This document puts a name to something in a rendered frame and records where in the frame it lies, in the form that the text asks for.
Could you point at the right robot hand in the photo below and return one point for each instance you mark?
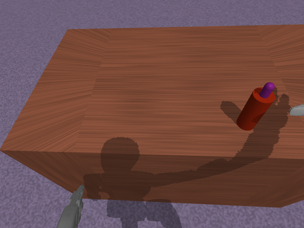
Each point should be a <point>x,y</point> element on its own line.
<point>297,110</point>

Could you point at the left robot hand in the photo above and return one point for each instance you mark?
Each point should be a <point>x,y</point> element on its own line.
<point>71,214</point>

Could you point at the bottle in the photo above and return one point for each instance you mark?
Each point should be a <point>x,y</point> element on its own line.
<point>258,103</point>

